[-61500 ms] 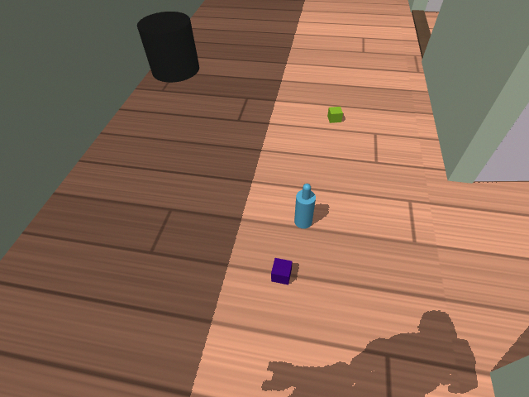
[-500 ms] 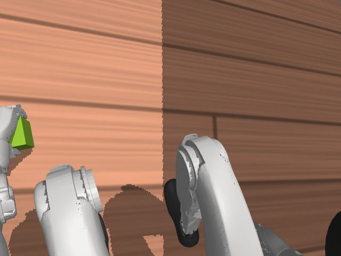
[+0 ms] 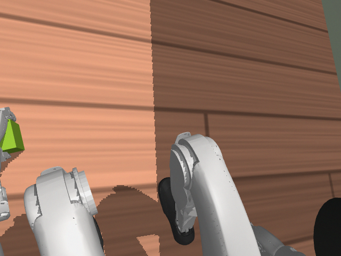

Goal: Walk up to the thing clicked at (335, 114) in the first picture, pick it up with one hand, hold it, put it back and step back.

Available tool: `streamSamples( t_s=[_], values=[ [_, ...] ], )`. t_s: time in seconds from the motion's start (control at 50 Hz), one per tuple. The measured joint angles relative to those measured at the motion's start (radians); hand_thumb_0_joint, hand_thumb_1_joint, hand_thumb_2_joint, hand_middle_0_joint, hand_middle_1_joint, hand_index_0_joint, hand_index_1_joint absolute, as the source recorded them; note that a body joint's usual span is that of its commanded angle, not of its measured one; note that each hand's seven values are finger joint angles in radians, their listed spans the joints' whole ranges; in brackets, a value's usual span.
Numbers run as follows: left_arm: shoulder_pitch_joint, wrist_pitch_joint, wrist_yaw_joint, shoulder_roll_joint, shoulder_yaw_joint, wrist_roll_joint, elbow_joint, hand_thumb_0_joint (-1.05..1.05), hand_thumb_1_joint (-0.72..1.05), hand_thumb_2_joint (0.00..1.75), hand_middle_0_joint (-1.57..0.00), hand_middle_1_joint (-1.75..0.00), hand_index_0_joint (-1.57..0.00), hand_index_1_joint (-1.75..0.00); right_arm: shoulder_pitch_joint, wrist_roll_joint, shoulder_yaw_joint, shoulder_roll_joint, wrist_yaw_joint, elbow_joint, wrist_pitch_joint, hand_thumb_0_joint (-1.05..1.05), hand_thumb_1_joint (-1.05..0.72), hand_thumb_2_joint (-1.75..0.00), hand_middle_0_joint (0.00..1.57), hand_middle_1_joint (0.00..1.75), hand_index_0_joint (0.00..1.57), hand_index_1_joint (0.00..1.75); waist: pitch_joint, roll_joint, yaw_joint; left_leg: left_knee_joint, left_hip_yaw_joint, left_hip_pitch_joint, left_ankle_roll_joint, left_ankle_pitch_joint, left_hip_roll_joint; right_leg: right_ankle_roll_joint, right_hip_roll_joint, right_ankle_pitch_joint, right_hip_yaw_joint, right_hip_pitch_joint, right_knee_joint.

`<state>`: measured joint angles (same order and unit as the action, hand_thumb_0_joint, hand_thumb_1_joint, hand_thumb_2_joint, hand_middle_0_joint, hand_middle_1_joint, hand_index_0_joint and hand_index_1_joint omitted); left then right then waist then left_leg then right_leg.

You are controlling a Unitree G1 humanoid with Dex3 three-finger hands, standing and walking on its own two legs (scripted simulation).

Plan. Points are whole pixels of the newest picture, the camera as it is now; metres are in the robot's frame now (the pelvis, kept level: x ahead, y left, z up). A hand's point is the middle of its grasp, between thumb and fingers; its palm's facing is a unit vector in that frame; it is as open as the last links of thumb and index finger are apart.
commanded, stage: rest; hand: left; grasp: from above
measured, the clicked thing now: out of the picture +0.41 +0.31 -0.25
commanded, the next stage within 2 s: open in 0.18 s
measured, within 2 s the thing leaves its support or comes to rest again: neither
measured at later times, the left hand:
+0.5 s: hand out of the picture +0.40 +0.31 -0.23, palm faces -0.45 -0.12 -0.89, open 10.3 cm
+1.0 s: hand out of the picture +0.40 +0.31 -0.23, palm faces -0.45 -0.14 -0.88, open 13.2 cm
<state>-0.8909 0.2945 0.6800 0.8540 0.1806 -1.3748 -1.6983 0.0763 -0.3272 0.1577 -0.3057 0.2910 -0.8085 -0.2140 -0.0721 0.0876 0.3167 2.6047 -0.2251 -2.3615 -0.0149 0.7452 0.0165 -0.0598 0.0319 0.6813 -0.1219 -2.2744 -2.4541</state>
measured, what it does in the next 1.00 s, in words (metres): stands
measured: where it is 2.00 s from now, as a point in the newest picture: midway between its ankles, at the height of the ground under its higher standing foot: (140, 241)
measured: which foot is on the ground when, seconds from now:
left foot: down 0.00-1.00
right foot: down 0.00-1.00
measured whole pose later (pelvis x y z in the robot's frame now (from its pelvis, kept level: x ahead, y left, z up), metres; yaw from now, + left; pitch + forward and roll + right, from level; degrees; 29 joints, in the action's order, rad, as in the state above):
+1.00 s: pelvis +0.00 +0.00 +0.00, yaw -1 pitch +27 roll -13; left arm -0.91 0.27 0.69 0.89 0.17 -1.33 -1.72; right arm 0.05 -0.33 0.20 -0.33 0.33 -0.79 -0.27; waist -0.11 0.10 0.33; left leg 2.60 -0.25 -2.35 -0.01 0.74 0.01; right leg -0.06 0.04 0.67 -0.14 -2.25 -2.44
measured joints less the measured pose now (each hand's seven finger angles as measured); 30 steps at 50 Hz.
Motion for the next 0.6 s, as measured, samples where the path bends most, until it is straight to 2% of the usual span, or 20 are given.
streamSamples(
  t_s=[0.18, 0.38, 0.6],
  values=[
    [-0.009, -0.008, 0.025, 0.009, -0.016, 0.006, -0.031, -0.02, -0.05, 0.60, -0.68, -0.60, -0.75, -0.51, -0.024, -0.005, 0.018, -0.006, 0.011, 0.002, -0.013, 0.00, -0.90, -0.90, 0.20, 0.30, 0.21, 0.30, -0.007, 0.005, 0.007, 0.000, -0.007, 0.010, -0.001, 0.003, 0.003, -0.001, 0.004, -0.003, -0.006, 0.009, 0.005],
    [-0.023, -0.008, 0.027, 0.018, -0.037, 0.024, -0.051, -0.02, -0.04, 0.60, -0.67, -0.59, -0.74, -0.53, -0.033, -0.007, 0.039, -0.012, 0.014, 0.014, -0.027, 0.00, -0.90, -0.90, 0.20, 0.30, 0.20, 0.30, -0.018, 0.008, 0.009, -0.001, -0.013, 0.012, 0.001, -0.005, 0.002, -0.002, 0.006, -0.012, -0.011, 0.015, 0.012],
    [-0.012, -0.005, 0.036, 0.022, -0.043, 0.025, -0.038, 0.00, -0.09, 0.70, -0.50, -0.64, -0.52, -0.64, -0.028, -0.011, 0.051, -0.015, 0.018, 0.016, -0.038, 0.00, -0.90, -0.90, 0.20, 0.30, 0.21, 0.30, -0.029, 0.019, 0.010, -0.004, -0.018, 0.016, 0.001, -0.007, 0.002, -0.001, 0.007, -0.016, -0.016, 0.021, 0.020]
  ],
)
